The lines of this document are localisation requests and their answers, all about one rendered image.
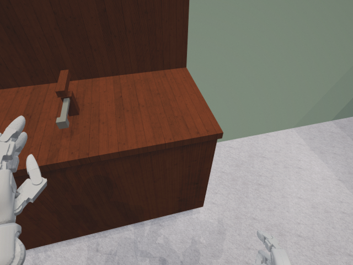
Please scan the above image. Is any robot right hand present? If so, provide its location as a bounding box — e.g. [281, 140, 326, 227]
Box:
[253, 230, 292, 265]

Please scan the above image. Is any robot left forearm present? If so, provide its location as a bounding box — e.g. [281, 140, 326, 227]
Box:
[0, 222, 26, 265]

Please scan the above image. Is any counter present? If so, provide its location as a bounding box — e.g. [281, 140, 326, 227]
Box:
[0, 0, 223, 250]

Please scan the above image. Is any tap lever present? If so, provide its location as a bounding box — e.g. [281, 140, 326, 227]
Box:
[56, 98, 70, 129]

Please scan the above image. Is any robot left hand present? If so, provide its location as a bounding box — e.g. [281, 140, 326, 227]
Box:
[0, 115, 47, 225]

